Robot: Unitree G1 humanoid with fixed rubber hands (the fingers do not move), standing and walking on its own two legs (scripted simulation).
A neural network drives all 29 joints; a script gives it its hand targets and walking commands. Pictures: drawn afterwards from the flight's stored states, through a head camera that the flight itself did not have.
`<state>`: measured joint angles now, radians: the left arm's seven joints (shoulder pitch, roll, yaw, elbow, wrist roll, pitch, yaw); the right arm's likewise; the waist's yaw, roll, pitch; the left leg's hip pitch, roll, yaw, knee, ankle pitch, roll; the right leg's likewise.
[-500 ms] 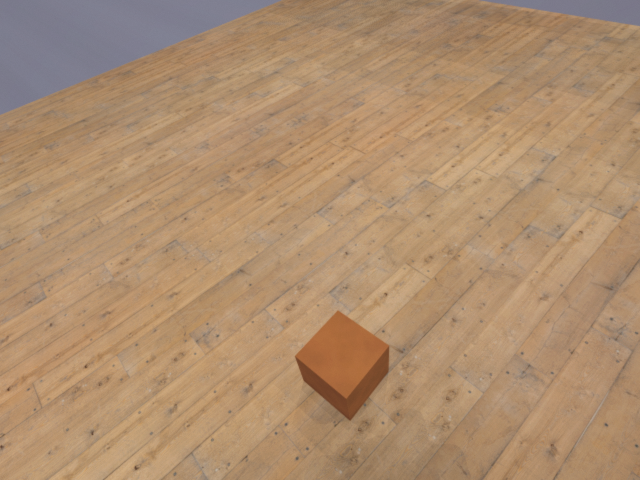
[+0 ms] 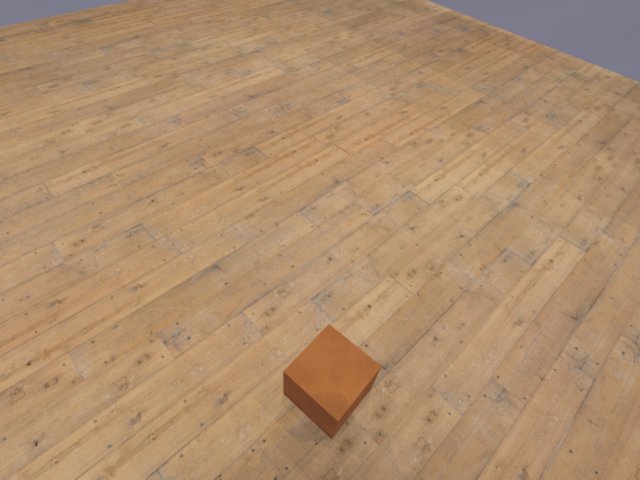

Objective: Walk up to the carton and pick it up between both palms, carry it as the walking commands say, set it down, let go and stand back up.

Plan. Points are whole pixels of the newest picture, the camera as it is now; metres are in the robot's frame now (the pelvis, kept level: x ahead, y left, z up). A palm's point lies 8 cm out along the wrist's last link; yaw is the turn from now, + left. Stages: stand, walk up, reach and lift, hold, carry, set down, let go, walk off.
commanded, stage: walk up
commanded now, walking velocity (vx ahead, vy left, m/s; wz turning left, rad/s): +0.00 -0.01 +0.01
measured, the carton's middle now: (330, 380) +0.51 -0.05 -0.69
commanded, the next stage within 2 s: none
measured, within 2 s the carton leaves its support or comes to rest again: neither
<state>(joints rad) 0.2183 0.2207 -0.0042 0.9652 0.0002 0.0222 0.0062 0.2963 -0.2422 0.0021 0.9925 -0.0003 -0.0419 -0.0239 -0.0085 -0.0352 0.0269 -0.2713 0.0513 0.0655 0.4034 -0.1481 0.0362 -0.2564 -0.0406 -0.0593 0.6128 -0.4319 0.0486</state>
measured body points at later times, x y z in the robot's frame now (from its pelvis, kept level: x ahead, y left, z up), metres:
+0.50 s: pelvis -0.02 -0.02 -0.01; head -0.03 -0.03 +0.44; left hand -0.01 +0.23 -0.16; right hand -0.01 -0.28 -0.16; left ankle +0.03 +0.09 -0.75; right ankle -0.03 -0.13 -0.75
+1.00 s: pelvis -0.01 +0.06 -0.01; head +0.03 +0.06 +0.44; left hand +0.14 +0.27 -0.16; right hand -0.06 -0.21 -0.15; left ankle -0.02 +0.10 -0.75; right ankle -0.07 -0.07 -0.72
